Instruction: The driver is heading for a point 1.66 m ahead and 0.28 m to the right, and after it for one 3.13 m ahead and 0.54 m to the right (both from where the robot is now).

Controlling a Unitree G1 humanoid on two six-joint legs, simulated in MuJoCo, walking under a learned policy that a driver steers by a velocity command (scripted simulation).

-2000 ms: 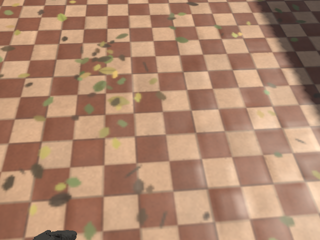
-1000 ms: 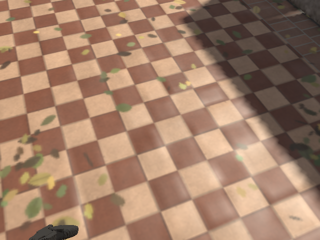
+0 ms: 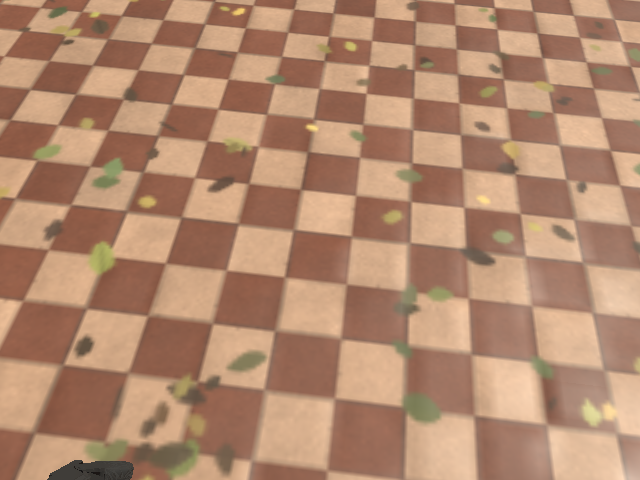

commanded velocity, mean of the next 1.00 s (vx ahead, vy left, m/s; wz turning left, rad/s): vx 0.50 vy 0.00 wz -0.13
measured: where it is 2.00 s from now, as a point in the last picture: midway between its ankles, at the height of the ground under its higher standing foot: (377, 293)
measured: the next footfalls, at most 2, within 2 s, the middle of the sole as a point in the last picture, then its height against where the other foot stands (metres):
right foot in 0.16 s outside the picture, level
left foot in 0.68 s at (257, 437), level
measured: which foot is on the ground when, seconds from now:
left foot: down 0.00-0.18, up 0.20-0.66, down 0.68-1.00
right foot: up 0.00-0.14, down 0.16-0.68, up 0.70-1.00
